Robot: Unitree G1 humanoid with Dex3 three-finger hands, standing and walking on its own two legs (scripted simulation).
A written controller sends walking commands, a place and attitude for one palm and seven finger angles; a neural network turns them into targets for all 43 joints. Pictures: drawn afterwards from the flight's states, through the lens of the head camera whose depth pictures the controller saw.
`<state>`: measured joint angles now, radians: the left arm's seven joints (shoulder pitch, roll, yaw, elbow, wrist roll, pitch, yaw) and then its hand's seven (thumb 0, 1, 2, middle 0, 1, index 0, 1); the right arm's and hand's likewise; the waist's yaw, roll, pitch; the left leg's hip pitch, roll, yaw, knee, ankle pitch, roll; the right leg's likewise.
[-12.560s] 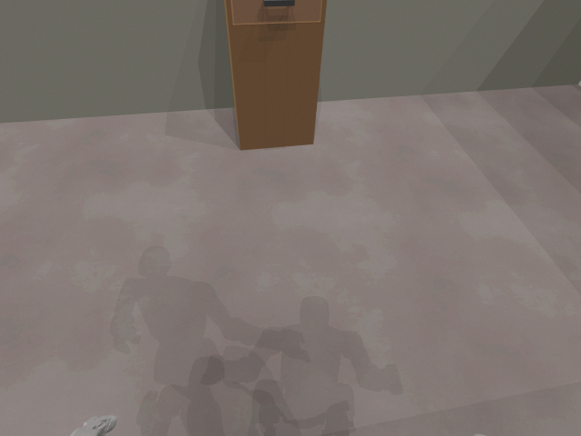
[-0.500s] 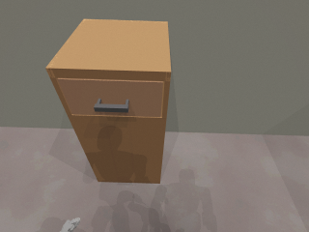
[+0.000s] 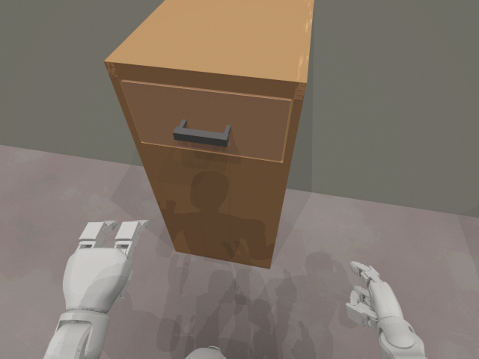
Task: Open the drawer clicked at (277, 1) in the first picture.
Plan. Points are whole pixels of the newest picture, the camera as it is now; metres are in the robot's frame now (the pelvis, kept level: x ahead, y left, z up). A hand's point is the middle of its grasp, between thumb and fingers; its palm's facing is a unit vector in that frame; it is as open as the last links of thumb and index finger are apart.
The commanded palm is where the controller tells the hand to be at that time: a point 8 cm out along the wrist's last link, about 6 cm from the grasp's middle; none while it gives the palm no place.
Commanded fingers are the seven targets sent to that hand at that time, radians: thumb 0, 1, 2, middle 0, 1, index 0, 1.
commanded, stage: raise the hand with hooked fingers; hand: left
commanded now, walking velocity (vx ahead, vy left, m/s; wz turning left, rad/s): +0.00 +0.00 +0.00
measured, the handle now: (203, 131) +0.56 +0.18 +0.03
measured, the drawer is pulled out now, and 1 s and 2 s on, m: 0.00 0.00 0.00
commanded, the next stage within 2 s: move the hooked fingers above the handle in 1.28 s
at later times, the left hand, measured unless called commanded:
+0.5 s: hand (132, 199) +0.32 +0.23 +0.09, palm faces +0.12 -0.08 -0.99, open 12.7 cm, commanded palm +0.29 +0.23 +0.15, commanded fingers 0.00 -0.43 0.33 -0.29 -1.15 -0.29 -1.15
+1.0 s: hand (124, 155) +0.36 +0.25 +0.15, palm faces +0.03 -0.07 -1.00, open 13.9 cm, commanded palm +0.32 +0.25 +0.20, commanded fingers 0.00 -0.50 0.30 -0.30 -1.20 -0.30 -1.20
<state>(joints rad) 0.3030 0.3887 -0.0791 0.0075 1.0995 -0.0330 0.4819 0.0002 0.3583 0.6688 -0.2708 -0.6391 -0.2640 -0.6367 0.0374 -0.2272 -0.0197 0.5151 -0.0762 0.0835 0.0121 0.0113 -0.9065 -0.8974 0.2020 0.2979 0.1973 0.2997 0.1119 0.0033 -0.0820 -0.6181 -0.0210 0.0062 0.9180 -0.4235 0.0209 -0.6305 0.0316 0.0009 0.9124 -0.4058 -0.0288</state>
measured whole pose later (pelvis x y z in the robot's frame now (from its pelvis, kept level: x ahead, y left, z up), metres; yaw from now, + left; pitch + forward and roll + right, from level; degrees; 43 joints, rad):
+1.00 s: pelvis +0.04 +0.01 +0.05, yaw +0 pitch +2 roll +0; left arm -0.13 0.51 -0.05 0.05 0.91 0.06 -0.01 0.00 -0.49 0.30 -0.32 -1.20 -0.31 -1.19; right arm 0.11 -0.23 0.01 0.60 0.01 0.18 -0.01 0.01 -0.91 -0.90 0.20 0.30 0.20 0.30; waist 0.07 0.07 -0.02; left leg -0.24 -0.04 0.00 0.48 -0.28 0.03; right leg -0.26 0.02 0.02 0.51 -0.28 -0.02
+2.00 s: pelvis +0.04 +0.00 +0.04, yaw +0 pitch +6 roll +1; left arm -0.31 0.48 -0.09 0.33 0.95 -0.08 0.06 0.00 -0.49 0.30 -0.32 -1.20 -0.32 -1.20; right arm 0.19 -0.26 -0.04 0.65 0.02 0.14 -0.04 0.01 -0.91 -0.90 0.20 0.30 0.20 0.30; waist 0.04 0.05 -0.04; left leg -0.34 -0.03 0.00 0.53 -0.29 0.02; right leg -0.37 0.03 0.01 0.56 -0.29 -0.03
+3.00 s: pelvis +0.04 +0.00 +0.03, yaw -1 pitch +15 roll +0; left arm -0.76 0.43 -0.08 0.94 1.09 -0.11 0.29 0.00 -0.49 0.30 -0.39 -1.22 -0.33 -1.21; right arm 0.34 -0.25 -0.07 0.70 0.00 0.15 -0.01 0.01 -0.91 -0.90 0.20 0.30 0.20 0.30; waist -0.09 0.04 -0.12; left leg -0.60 -0.02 0.02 0.69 -0.36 0.03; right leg -0.62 0.04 0.02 0.68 -0.33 -0.02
